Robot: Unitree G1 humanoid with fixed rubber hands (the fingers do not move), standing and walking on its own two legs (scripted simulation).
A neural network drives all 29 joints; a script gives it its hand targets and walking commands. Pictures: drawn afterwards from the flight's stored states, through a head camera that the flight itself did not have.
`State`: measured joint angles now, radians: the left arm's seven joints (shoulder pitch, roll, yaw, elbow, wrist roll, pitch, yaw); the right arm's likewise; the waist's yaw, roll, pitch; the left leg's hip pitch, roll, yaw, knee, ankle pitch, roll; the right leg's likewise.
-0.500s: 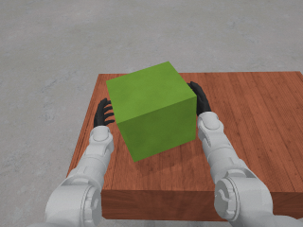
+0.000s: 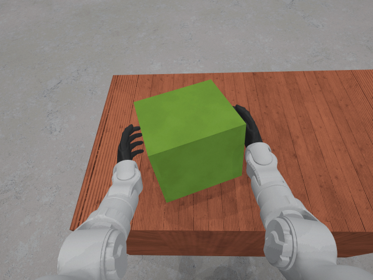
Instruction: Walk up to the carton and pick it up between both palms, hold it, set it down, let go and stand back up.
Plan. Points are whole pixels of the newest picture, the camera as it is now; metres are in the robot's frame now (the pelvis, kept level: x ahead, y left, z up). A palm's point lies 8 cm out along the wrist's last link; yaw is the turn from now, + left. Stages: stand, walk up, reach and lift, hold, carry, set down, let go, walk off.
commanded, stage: set down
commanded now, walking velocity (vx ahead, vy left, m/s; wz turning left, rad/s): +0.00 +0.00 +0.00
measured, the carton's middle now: (189, 139) +0.41 +0.00 +0.02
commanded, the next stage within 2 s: none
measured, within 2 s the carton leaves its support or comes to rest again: rests again in 0.90 s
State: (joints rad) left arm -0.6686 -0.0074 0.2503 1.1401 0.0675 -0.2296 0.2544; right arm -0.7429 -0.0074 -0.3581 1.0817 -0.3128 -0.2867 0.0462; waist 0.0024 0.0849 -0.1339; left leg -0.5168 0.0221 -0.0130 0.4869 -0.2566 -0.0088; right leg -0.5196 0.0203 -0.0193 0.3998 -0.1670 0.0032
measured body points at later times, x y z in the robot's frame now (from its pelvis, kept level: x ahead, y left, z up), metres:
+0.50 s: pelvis +0.02 +0.00 -0.01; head +0.19 -0.03 +0.40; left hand +0.42 +0.15 -0.08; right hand +0.44 -0.14 -0.05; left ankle -0.03 +0.12 -0.74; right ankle +0.00 -0.12 -0.74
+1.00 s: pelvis +0.01 -0.01 -0.01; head +0.17 -0.02 +0.41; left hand +0.41 +0.15 -0.07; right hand +0.43 -0.17 -0.04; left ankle -0.03 +0.12 -0.74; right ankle +0.00 -0.12 -0.73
